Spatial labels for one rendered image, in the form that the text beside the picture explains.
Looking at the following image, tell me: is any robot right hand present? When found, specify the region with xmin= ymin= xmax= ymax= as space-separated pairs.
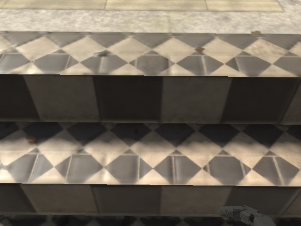
xmin=219 ymin=205 xmax=277 ymax=226

